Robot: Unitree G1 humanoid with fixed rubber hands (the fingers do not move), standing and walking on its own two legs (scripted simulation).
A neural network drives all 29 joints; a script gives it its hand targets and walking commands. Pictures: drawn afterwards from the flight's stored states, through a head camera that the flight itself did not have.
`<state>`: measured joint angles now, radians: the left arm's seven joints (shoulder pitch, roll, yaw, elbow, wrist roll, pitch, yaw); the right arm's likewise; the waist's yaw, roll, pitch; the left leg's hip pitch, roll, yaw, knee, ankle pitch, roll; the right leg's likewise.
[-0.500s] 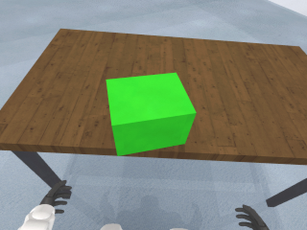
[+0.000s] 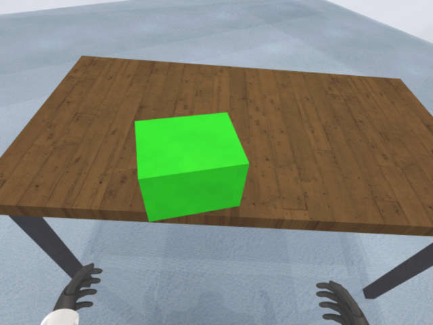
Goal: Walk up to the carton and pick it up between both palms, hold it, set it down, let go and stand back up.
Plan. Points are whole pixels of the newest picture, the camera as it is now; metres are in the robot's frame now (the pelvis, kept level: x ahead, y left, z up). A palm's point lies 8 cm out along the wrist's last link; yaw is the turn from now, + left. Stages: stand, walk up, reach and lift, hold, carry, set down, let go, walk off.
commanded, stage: reach and lift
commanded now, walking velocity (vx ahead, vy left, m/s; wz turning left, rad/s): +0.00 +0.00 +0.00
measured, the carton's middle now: (189, 165) +0.46 +0.07 +0.01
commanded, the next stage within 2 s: none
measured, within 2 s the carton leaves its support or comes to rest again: neither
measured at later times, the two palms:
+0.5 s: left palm (78, 286) +0.19 +0.24 -0.01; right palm (350, 292) +0.19 -0.24 -0.01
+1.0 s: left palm (92, 269) +0.20 +0.21 +0.03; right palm (349, 268) +0.22 -0.23 +0.03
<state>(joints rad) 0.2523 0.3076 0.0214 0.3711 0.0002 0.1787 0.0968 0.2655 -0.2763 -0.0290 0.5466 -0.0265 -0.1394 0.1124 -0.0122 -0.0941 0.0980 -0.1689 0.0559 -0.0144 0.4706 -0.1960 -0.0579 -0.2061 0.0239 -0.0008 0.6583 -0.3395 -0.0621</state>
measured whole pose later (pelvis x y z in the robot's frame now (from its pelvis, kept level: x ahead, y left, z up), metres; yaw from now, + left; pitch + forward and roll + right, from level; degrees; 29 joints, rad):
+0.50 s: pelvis +0.02 +0.00 +0.01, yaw +0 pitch -4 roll +3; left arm 0.36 0.22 0.02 0.09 -0.03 0.09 0.16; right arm 0.32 -0.28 -0.03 0.27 0.15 -0.13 0.12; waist 0.00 -0.09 0.10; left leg -0.16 0.06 -0.01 0.41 -0.18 -0.06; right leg -0.20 0.02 0.00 0.60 -0.33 -0.06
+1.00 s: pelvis +0.01 +0.00 +0.01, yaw +0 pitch -5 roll +3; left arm 0.30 0.13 -0.05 -0.08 -0.07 0.18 0.26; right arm 0.27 -0.34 -0.03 0.15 0.26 -0.08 0.14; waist 0.03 -0.07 0.09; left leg -0.16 0.06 -0.01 0.41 -0.17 -0.07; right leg -0.20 0.02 0.00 0.60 -0.32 -0.07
